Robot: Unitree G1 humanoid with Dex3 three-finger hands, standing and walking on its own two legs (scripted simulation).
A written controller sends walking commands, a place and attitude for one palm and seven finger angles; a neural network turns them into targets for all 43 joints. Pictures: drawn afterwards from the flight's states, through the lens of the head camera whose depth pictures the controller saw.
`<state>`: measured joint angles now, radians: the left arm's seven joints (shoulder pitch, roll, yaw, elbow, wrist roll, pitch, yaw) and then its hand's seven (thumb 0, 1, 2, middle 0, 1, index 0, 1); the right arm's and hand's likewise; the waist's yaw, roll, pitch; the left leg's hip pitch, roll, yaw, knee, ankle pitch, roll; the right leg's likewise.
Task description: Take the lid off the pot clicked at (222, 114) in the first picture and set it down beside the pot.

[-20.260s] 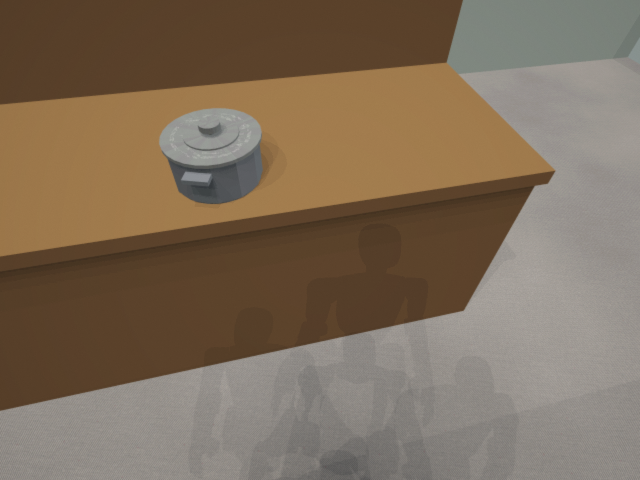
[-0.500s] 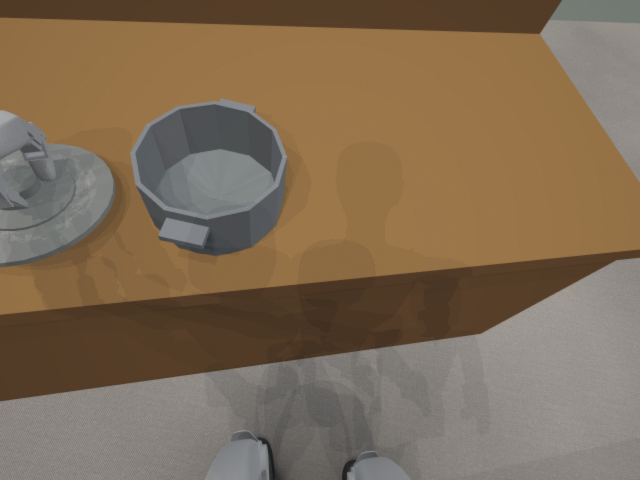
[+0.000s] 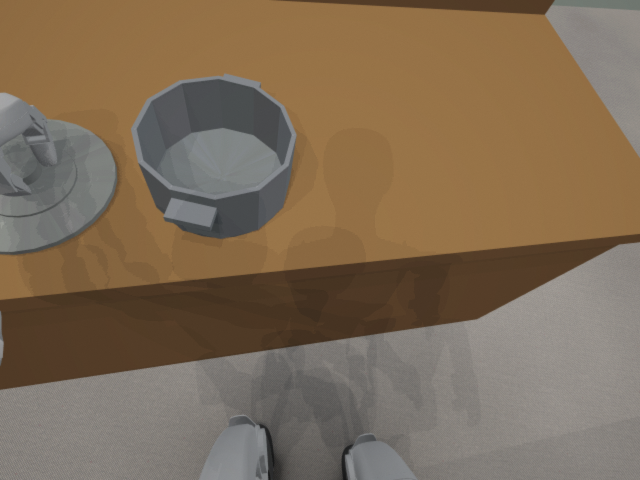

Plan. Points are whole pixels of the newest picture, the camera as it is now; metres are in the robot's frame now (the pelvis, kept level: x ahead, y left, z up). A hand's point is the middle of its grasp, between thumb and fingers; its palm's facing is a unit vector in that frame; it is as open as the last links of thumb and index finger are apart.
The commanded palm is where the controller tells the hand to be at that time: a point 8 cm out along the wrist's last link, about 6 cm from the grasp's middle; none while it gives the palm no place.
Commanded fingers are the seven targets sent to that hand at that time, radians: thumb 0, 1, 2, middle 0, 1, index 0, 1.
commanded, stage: open the fingers wide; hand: left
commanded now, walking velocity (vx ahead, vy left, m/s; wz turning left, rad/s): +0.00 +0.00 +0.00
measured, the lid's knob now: (19, 169) +0.50 +0.35 +0.00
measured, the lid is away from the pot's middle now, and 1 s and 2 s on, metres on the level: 0.24 0.25 0.25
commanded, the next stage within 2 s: raise the empty hand in 1.16 s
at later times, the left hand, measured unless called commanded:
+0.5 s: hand out of the picture +0.46 +0.35 +0.03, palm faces -0.41 -0.15 -0.90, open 7.2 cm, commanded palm +0.49 +0.33 +0.08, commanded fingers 0.00 0.30 0.77 -0.60 -0.88 -0.61 -0.89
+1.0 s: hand out of the picture +0.44 +0.35 +0.03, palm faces -0.42 -0.14 -0.90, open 10.7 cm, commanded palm +0.48 +0.33 +0.08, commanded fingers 0.00 -0.05 0.73 -0.38 -0.80 -0.38 -0.80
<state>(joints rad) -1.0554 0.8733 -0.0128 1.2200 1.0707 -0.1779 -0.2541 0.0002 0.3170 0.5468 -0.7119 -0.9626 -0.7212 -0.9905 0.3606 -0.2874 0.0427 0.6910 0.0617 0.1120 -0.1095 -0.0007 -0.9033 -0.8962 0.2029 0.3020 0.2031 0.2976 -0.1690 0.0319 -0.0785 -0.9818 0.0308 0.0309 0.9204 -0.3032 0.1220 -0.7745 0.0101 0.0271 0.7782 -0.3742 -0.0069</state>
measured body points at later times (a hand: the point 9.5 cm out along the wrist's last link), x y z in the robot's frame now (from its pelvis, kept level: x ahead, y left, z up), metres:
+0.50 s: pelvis -0.01 +0.01 +0.00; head +0.11 +0.06 +0.43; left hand +0.48 +0.35 +0.08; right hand +0.01 -0.28 -0.10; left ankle +0.07 +0.04 -0.68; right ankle +0.00 -0.21 -0.68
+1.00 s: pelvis -0.01 +0.00 +0.00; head +0.10 +0.06 +0.44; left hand +0.46 +0.36 +0.08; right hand +0.01 -0.28 -0.09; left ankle +0.07 +0.04 -0.68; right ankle +0.00 -0.21 -0.68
